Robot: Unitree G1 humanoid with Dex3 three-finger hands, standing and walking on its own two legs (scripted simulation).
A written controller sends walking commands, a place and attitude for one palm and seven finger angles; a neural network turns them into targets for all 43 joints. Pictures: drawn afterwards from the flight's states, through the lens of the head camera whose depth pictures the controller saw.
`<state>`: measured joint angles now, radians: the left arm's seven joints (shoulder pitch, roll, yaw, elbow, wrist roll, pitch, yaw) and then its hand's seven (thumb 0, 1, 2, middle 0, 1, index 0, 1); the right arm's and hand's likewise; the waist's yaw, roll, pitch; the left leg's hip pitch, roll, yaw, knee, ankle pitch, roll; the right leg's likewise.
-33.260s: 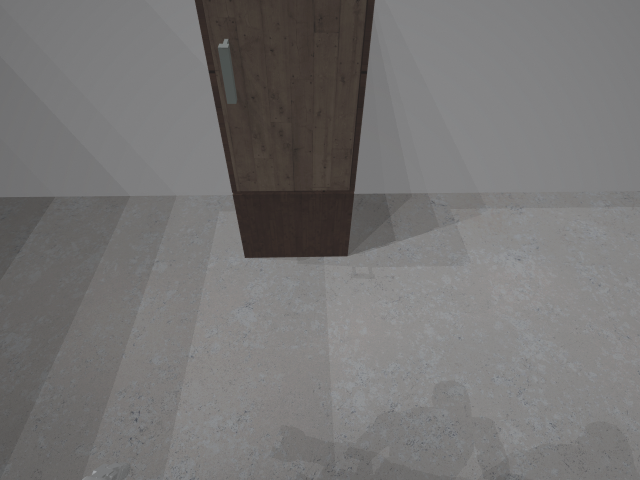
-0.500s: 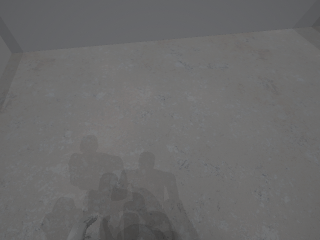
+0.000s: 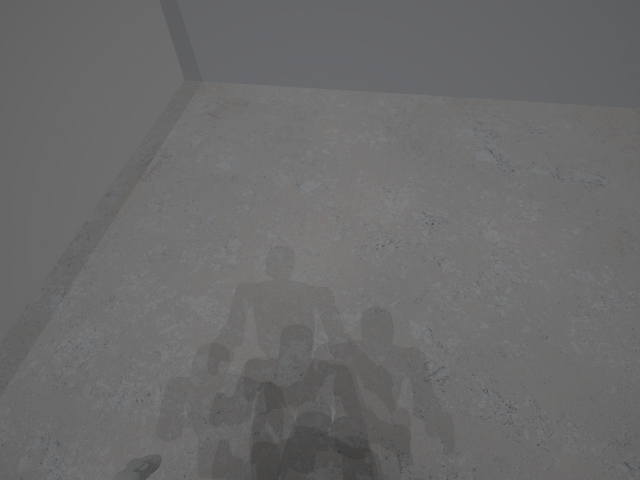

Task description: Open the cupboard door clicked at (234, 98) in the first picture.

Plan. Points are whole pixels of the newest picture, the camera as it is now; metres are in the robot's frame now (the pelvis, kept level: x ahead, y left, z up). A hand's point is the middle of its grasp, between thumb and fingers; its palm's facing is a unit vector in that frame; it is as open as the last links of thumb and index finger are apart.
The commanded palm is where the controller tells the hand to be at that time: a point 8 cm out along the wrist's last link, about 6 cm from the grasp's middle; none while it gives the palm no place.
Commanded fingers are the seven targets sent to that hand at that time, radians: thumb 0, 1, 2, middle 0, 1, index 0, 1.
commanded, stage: turn to face it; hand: left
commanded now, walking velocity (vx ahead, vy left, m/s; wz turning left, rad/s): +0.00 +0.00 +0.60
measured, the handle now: out of the picture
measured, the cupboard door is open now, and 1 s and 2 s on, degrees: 45 45 45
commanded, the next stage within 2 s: none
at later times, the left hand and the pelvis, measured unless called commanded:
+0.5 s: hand out of the picture -0.04 +0.21 -0.17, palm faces +0.37 -0.90 -0.23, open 7.4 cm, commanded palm none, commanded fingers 0.00 0.90 0.90 -0.20 -0.30 -0.20 -0.30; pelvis +0.00 -0.01 +0.00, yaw +20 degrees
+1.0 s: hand out of the picture -0.01 +0.16 -0.15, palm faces +0.57 -0.79 -0.23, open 7.4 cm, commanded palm none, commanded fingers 0.00 0.90 0.90 -0.20 -0.30 -0.20 -0.30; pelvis +0.03 -0.04 +0.01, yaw +37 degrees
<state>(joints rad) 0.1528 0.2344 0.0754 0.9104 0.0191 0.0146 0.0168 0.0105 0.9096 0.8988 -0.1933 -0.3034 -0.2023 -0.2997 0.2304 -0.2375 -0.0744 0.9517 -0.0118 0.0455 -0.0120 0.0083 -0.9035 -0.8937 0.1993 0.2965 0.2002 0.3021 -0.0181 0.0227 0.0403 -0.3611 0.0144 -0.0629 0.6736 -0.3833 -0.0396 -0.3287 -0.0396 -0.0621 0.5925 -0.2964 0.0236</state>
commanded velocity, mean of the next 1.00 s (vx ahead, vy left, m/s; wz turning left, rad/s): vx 0.00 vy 0.00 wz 0.60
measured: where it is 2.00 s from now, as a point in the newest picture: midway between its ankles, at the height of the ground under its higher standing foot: outside the picture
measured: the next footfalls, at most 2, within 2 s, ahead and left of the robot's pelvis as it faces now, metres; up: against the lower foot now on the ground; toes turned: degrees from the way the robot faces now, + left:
left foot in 0.40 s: +0.00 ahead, +0.11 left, +0.00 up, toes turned +21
right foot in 0.76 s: +0.11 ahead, -0.15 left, +0.00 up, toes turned +25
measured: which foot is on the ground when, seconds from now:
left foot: up 0.00-0.38, down 0.40-0.74, up 0.76-1.00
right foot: down 0.00-0.38, up 0.40-0.74, down 0.76-1.00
